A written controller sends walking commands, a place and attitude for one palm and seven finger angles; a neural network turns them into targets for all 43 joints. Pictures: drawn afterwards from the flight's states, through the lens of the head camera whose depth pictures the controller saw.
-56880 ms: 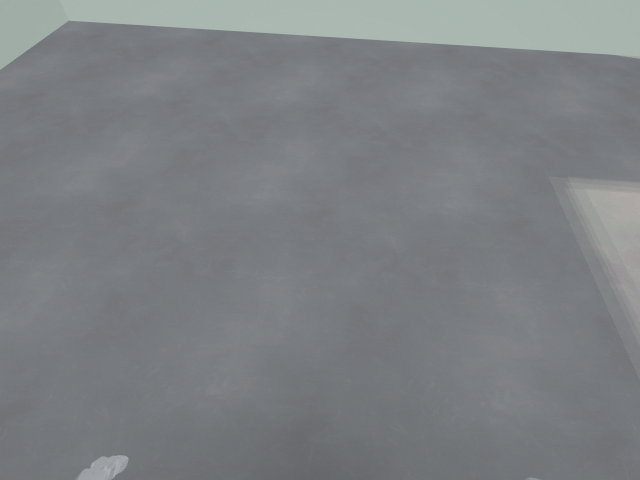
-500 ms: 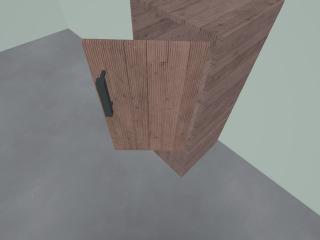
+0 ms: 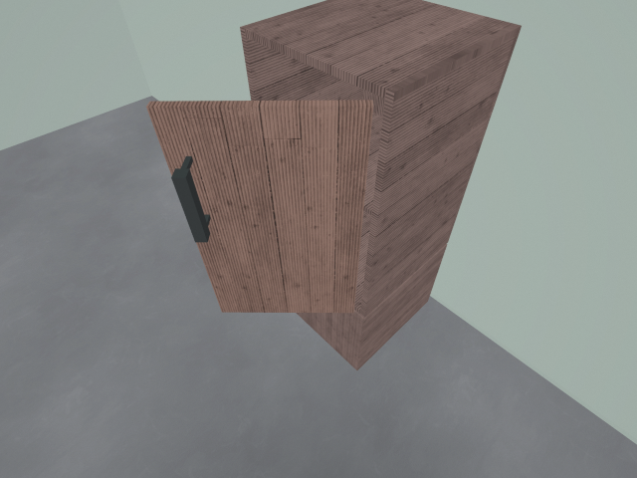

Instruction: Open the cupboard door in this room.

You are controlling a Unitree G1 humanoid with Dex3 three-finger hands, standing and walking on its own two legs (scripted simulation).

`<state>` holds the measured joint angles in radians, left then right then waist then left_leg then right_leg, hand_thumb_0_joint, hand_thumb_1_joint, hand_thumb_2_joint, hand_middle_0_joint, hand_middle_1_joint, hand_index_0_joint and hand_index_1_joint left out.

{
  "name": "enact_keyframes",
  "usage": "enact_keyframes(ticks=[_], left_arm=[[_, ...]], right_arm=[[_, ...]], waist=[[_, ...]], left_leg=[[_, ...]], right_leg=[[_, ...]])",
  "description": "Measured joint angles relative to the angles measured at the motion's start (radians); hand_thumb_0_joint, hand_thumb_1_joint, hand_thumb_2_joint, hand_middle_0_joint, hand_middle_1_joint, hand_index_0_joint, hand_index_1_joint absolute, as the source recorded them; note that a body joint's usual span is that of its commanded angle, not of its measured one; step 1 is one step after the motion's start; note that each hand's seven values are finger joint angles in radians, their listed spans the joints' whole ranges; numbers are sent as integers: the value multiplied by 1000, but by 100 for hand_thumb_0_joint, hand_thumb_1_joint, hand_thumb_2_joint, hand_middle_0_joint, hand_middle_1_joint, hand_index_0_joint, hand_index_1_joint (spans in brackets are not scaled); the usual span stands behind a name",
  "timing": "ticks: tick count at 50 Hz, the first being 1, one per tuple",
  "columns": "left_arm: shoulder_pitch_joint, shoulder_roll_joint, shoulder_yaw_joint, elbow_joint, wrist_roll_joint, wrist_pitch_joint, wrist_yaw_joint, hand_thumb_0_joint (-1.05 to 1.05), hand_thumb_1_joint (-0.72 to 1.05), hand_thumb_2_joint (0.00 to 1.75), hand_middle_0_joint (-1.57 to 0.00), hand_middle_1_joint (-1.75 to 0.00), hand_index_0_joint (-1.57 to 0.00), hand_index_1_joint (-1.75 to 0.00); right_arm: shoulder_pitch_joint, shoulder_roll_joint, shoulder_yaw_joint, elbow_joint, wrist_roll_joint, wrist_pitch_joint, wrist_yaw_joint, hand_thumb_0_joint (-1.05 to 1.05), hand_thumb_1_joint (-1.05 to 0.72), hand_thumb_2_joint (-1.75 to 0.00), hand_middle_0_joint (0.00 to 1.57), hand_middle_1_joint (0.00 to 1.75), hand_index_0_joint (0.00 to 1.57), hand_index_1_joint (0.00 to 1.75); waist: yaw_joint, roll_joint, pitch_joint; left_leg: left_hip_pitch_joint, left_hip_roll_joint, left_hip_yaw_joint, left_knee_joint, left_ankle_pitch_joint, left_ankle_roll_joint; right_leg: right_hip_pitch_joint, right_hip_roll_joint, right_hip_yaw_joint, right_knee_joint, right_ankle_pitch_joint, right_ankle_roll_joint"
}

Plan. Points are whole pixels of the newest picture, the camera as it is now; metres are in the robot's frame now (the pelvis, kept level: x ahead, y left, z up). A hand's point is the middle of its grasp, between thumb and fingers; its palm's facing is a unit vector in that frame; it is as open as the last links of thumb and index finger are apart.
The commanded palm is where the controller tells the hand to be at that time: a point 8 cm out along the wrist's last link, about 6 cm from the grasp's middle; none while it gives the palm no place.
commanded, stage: come to a stop and stand still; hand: left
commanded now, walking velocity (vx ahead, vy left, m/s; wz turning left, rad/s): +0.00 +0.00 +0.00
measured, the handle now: (195, 200) +0.57 +0.26 +0.01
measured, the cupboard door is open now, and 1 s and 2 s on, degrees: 46 46 46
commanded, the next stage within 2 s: look again from close up in 0.32 s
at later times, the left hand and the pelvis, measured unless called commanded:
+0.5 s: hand out of the picture +0.01 +0.16 -0.17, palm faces +0.02 -0.98 -0.19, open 7.4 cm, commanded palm none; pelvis +0.01 -0.01 +0.00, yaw +0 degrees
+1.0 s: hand out of the picture +0.03 +0.18 -0.17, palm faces +0.03 -0.98 -0.20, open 7.4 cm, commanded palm none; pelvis +0.02 +0.00 +0.00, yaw +0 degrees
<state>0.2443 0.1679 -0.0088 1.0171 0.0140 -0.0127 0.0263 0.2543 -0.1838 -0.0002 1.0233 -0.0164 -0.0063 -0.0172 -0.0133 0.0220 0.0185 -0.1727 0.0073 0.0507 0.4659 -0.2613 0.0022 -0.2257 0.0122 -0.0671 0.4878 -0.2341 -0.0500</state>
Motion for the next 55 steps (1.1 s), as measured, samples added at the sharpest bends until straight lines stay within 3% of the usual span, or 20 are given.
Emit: enact_keyframes(ticks=[16,31,54,55], left_arm=[[43,-12,2,91,-5,-6,0,1,90,90,-20,-30,-20,-30],[34,-18,5,101,-2,-8,5,1,92,90,-20,-30,-20,-30],[12,-10,10,95,2,-13,11,1,91,90,-20,-30,-20,-30],[62,-11,24,-59,-43,45,18,1,92,89,-20,-30,-20,-30]], right_arm=[[74,25,12,118,5,-1,-5,1,-91,-90,20,29,20,29],[43,62,14,115,6,-16,-13,1,-90,-90,20,29,20,29],[2,30,6,108,9,-16,-17,1,-91,-90,20,29,20,29],[14,23,11,64,22,-22,-20,1,-91,-90,20,29,20,29]], waist=[[6,-14,27],[13,-26,13],[20,-21,19],[20,-16,24]], left_leg=[[7,14,-15,-35,17,-17],[18,11,-10,-33,0,-11],[24,3,-5,-24,-13,-1],[17,7,-3,-9,-24,0]], right_leg=[[16,16,-15,-46,18,-16],[23,13,-9,-41,3,-8],[35,4,-5,-40,-11,7],[29,8,-4,-33,-10,9]])
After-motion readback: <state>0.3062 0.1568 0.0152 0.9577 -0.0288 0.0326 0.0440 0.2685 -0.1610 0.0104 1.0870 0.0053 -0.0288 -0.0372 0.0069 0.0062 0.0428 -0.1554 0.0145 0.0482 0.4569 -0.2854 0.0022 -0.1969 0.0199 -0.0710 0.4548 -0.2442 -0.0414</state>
